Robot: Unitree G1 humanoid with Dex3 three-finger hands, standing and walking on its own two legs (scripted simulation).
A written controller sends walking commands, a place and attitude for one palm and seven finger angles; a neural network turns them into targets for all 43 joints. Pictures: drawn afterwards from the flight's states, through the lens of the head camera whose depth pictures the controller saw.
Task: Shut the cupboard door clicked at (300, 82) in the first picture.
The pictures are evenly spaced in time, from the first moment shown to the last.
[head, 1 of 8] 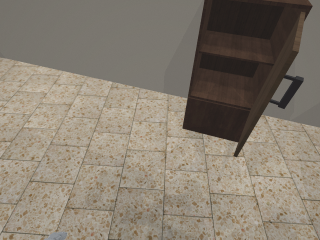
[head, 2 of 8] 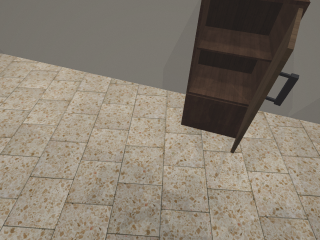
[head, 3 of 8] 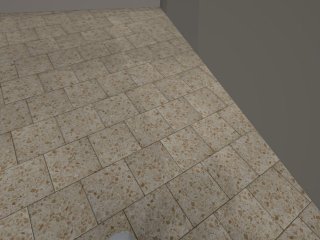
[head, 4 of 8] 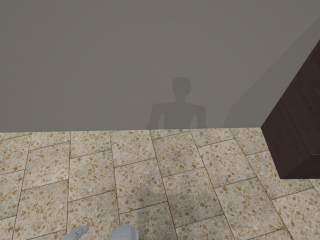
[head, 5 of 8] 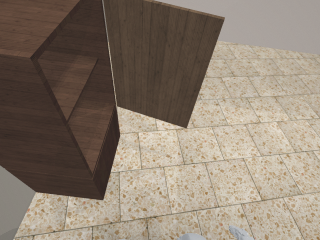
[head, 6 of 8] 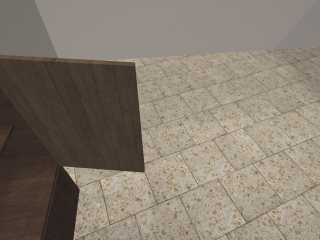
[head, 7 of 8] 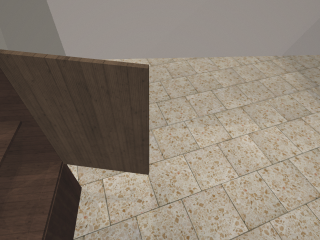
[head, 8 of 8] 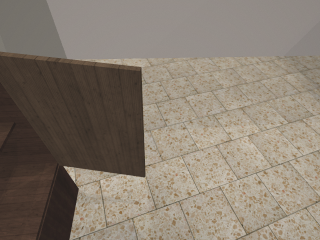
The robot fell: no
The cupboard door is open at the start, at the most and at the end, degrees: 77 77 77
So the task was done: no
